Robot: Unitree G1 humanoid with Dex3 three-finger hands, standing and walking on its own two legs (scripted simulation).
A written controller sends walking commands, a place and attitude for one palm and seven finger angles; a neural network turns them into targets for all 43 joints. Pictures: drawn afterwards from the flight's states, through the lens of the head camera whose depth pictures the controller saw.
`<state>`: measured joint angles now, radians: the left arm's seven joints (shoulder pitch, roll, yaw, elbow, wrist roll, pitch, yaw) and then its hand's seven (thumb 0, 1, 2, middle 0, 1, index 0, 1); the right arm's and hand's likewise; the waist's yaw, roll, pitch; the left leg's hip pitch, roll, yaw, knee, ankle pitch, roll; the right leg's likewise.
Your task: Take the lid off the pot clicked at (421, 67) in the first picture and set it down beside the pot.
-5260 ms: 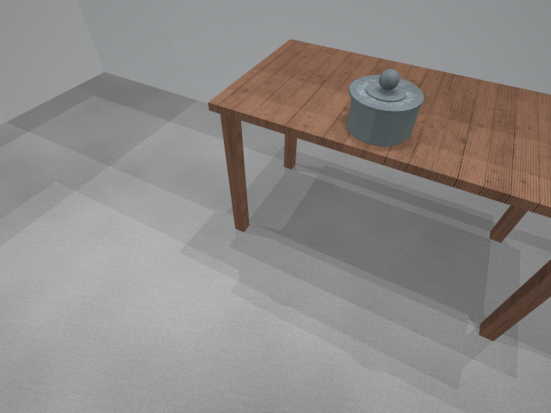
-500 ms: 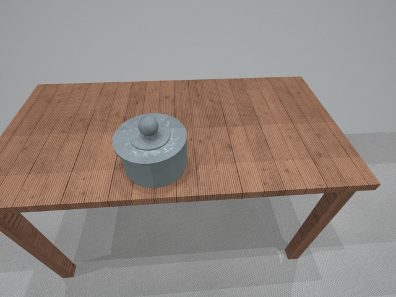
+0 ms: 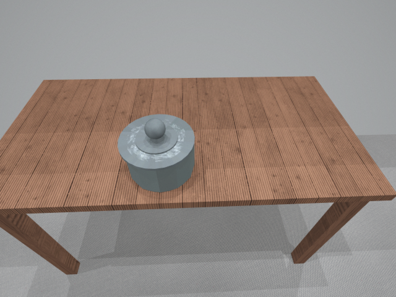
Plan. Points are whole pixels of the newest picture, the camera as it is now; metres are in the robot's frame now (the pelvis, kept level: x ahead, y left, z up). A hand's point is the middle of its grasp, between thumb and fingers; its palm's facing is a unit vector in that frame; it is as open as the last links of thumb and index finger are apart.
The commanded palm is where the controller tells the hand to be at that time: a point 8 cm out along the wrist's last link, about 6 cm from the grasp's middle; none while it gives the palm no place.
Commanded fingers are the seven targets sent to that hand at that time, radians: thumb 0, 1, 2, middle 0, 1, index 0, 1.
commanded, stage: come to a stop and stand still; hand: left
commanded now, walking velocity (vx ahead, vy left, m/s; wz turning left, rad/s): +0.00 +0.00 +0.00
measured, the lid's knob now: (155, 128) +0.49 +0.15 +0.06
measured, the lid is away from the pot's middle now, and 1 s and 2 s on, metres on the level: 0.00 0.00 0.00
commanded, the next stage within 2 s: look again from close up in 0.04 s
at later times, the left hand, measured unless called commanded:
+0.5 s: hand out of the picture +0.02 +0.22 -0.17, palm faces +0.02 -0.97 -0.26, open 7.4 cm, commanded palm none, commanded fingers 0.00 0.90 0.90 -0.20 -0.30 -0.20 -0.30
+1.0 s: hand out of the picture -0.02 +0.24 -0.18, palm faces +0.00 -0.97 -0.23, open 7.4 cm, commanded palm none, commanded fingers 0.00 0.90 0.90 -0.20 -0.30 -0.20 -0.30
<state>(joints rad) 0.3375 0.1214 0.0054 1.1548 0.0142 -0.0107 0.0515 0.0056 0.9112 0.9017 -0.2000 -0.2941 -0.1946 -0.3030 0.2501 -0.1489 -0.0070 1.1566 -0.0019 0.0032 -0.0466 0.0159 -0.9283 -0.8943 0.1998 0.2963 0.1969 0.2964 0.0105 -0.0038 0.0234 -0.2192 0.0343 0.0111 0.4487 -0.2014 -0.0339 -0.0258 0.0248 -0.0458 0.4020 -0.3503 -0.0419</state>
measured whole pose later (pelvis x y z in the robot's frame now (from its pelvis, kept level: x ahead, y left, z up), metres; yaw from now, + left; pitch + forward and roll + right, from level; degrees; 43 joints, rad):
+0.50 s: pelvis -0.02 +0.03 -0.01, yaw +0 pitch -2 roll -1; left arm 0.24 0.17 0.00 1.01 0.01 -0.01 0.06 0.01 0.91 0.90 -0.20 -0.29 -0.20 -0.30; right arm 0.19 -0.19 -0.02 1.03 -0.01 0.01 -0.01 0.01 -0.93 -0.89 0.20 0.30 0.20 0.30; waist -0.01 0.04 0.08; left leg -0.29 0.01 0.02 0.55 -0.23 0.01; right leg -0.09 0.00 -0.04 0.49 -0.37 0.00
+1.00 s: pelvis -0.03 +0.05 +0.00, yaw +0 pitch -1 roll +0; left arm 0.28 0.18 -0.01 1.03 0.02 0.00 0.05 0.01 0.91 0.90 -0.20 -0.29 -0.20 -0.30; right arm 0.20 -0.18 -0.02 1.05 -0.01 0.00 0.00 0.01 -0.92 -0.89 0.20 0.30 0.20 0.30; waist 0.01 0.01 0.06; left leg -0.30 -0.02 0.04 0.49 -0.18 0.04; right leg -0.12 -0.04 -0.03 0.48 -0.34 0.03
